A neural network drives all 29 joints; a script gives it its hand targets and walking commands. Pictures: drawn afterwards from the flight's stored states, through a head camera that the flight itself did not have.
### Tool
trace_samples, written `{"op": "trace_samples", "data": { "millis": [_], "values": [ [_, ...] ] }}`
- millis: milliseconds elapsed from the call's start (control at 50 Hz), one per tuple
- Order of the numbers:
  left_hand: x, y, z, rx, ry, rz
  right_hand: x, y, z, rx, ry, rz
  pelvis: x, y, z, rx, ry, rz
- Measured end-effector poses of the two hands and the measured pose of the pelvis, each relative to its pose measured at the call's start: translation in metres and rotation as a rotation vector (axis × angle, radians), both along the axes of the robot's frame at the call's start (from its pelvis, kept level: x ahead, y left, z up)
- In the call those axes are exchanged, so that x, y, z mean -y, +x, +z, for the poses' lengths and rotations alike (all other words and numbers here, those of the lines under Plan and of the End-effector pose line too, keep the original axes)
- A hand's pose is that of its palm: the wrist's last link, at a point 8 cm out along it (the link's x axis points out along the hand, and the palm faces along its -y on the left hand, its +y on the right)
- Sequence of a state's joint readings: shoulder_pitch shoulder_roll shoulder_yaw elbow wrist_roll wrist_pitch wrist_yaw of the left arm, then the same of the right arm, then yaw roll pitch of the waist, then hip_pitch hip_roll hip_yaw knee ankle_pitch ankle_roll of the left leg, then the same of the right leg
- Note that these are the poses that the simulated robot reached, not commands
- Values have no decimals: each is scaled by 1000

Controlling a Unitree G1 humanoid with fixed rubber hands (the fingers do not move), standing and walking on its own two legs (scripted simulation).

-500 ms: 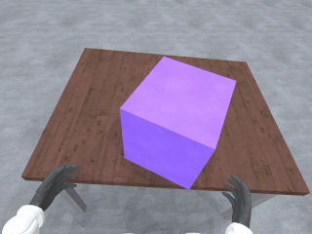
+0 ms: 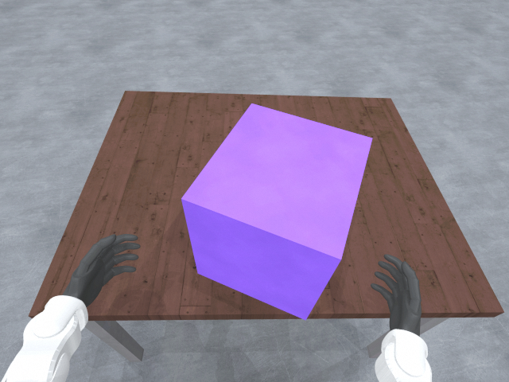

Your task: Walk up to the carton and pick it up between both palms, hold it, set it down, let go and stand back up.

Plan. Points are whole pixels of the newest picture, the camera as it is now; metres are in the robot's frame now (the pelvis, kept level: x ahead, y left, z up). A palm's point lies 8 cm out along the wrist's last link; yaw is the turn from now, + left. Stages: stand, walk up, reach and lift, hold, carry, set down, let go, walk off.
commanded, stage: reach and lift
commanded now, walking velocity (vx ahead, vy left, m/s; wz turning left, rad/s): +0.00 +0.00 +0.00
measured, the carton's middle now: (278, 210) +0.42 -0.05 -0.03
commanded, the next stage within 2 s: none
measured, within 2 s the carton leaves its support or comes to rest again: neither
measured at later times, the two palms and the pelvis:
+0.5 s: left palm (118, 222) +0.34 +0.22 +0.07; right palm (426, 282) +0.22 -0.23 +0.06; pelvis -0.01 -0.02 +0.00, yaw -1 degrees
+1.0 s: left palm (142, 169) +0.41 +0.18 +0.11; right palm (434, 240) +0.27 -0.25 +0.10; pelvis -0.01 -0.01 +0.01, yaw -2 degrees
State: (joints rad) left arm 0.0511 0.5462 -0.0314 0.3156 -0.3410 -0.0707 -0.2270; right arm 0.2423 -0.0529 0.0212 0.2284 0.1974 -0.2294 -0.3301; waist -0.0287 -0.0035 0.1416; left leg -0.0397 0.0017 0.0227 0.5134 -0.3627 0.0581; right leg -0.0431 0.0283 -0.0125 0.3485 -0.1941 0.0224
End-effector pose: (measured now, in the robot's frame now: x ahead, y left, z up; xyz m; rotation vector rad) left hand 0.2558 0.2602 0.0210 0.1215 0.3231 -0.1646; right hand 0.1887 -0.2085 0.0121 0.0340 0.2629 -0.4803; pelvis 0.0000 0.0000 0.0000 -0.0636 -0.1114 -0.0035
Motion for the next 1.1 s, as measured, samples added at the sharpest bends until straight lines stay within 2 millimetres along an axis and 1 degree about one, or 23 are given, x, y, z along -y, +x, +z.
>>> {"op": "trace_samples", "data": {
  "millis": [60, 180, 240, 340, 420, 500, 660, 780, 860, 960, 1100],
  "values": [
    [6, 10, 3, 6, -9, -1, 3, 6, 5, 4, 0, 4, 3, 0, 1, -1, 4, -2],
    [19, 31, 23, 57, -9, -16, 10, 17, 21, 41, 8, 8, 10, -1, 1, 0, 7, -4],
    [23, 39, 29, 55, -3, -20, 13, 19, 24, 39, 17, 5, 13, -2, 2, 5, 9, -6],
    [27, 52, 34, 29, -6, -18, 17, 23, 32, 22, 17, 6, 17, -7, 3, 6, 18, -9],
    [36, 65, 44, 53, -15, -31, 21, 28, 43, 32, 17, 11, 19, -10, 4, -4, 22, -12],
    [42, 79, 48, 41, -16, -36, 26, 34, 49, 10, 15, 10, 20, -14, 4, -14, 27, -15],
    [56, 110, 70, 65, -26, -52, 32, 49, 65, 13, 21, 8, 19, -14, 5, -50, 30, -29],
    [61, 124, 74, 35, -35, -59, 36, 59, 72, 12, 19, 13, 15, -13, 6, -62, 31, -32],
    [67, 134, 80, 50, -39, -69, 39, 67, 79, 28, 15, 10, 13, -11, 6, -76, 31, -36],
    [74, 147, 86, 50, -51, -78, 39, 77, 82, 22, 17, 17, 11, -9, 7, -83, 28, -38],
    [80, 164, 104, 86, -57, -79, 44, 91, 99, 65, -2, 13, 9, -6, 7, -94, 25, -38]
  ]
}}
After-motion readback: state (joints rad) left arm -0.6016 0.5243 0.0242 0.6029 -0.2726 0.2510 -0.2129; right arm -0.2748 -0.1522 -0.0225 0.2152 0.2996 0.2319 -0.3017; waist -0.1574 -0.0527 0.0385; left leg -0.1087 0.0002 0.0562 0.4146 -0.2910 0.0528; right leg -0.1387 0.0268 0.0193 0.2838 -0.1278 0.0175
